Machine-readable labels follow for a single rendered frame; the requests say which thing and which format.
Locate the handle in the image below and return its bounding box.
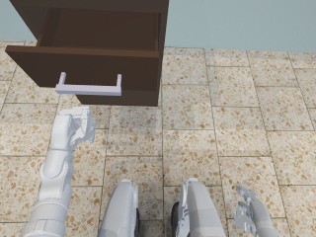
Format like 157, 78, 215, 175
55, 72, 121, 96

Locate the left robot forearm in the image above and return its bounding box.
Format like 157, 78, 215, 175
20, 149, 74, 237

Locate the robot left shin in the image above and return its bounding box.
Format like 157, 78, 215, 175
114, 179, 136, 237

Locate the robot shin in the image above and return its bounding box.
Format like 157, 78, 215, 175
176, 178, 198, 237
114, 179, 136, 237

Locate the right robot hand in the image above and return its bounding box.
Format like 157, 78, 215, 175
234, 185, 274, 236

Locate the right robot forearm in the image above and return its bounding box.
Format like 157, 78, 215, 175
255, 227, 280, 237

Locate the drawer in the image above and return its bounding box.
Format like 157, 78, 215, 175
5, 7, 159, 91

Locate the left robot hand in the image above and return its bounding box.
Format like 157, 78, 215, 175
50, 106, 97, 153

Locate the robot right shin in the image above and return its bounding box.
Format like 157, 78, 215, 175
176, 178, 198, 237

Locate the cabinet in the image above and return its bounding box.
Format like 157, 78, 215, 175
9, 0, 170, 107

